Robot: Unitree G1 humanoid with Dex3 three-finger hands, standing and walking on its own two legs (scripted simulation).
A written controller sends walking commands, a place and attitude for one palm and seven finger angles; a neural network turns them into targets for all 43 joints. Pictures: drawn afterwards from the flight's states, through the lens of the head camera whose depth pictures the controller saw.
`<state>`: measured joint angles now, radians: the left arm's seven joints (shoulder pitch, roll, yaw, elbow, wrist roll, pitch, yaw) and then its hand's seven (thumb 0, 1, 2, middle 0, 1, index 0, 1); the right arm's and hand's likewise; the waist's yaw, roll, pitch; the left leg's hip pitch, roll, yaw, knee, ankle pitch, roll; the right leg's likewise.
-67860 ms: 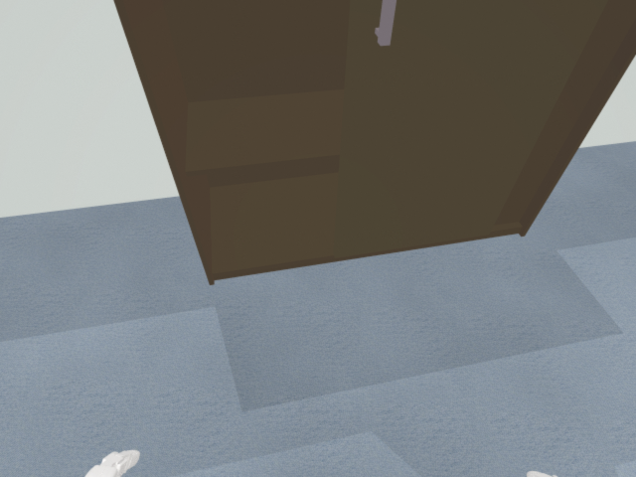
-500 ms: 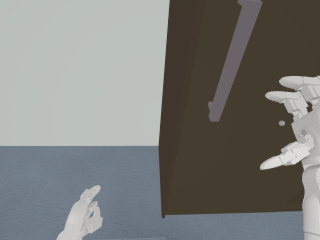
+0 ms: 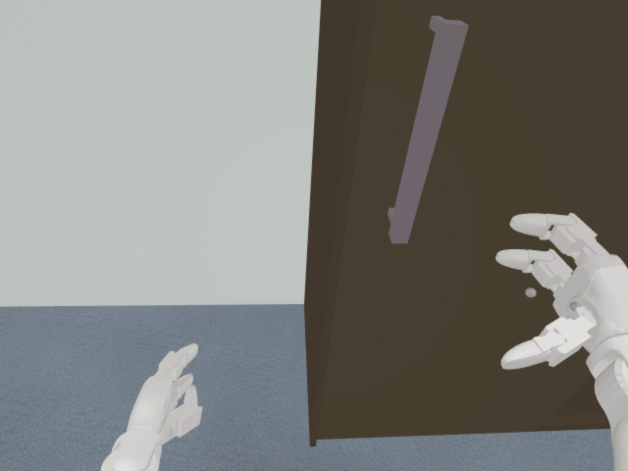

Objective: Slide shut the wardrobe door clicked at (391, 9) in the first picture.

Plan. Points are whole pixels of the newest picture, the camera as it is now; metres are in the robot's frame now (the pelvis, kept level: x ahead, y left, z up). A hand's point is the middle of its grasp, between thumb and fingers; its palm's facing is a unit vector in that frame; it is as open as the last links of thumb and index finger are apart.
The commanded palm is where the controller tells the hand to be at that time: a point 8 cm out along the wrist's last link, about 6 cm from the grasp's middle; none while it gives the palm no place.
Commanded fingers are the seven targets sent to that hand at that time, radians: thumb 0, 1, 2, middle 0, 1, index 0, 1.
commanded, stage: draw the hand back to the body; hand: right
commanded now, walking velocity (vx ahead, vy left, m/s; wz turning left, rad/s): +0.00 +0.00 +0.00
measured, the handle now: (415, 143) +0.43 -0.13 +0.27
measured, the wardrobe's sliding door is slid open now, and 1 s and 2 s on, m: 0.00 0.00 0.00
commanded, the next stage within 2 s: step back with the hand held close in 1.04 s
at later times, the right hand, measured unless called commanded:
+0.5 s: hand (561, 319) +0.22 -0.24 +0.18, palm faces +0.39 +0.85 -0.35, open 10.4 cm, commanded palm +0.16 -0.29 +0.19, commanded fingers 0.00 -0.65 -0.78 0.21 0.45 0.21 0.45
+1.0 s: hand (575, 330) +0.21 -0.26 +0.17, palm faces +0.44 +0.82 -0.35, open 7.5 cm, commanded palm +0.16 -0.30 +0.18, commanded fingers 0.00 -0.90 -0.90 0.20 0.30 0.20 0.30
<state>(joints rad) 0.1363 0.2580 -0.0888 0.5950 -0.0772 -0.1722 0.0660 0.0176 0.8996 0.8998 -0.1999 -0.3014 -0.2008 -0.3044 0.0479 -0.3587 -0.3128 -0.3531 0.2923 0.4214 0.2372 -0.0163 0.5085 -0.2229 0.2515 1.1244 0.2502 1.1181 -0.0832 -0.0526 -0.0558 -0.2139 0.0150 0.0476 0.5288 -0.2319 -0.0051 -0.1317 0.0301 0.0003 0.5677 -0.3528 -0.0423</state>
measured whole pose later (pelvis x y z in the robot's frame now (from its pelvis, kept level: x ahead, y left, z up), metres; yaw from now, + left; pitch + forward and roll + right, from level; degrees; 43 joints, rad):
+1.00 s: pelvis +0.02 +0.00 +0.01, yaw +1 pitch -4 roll +1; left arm 0.21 0.21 -0.02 0.64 0.01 -0.17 0.06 0.02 0.90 0.90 -0.20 -0.30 -0.20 -0.30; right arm 0.42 -0.35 -0.34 -0.38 0.07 -0.11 -0.09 0.01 -0.87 -0.89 0.21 0.31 0.21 0.31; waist -0.08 -0.05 0.00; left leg -0.17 0.00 0.03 0.45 -0.21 -0.01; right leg -0.08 0.02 -0.02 0.49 -0.34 -0.04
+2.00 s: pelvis -0.07 -0.03 -0.02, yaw +1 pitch -2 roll +1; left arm 0.27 0.21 0.00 0.55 0.00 -0.11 0.07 0.02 0.90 0.90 -0.20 -0.30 -0.20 -0.30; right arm 0.45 -0.39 -0.45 -0.48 -0.02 -0.28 -0.12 0.01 -0.88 -0.90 0.22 0.30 0.21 0.30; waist -0.01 0.03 0.02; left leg -0.43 -0.01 -0.08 0.69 -0.21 -0.03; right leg -0.38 0.05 -0.05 0.72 -0.31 -0.09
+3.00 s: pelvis -0.30 -0.09 -0.02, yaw +7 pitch +0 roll +6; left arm 0.22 0.19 0.00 0.61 0.02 -0.13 0.04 0.02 0.90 0.90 -0.20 -0.30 -0.20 -0.30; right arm 0.62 -0.50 -0.48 -0.73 0.07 -0.26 -0.10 0.01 -0.89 -0.90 0.21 0.30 0.21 0.30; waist -0.03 0.04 0.00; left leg -0.26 -0.07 0.04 0.64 -0.39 0.04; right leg -0.69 0.05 0.06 0.93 -0.27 0.04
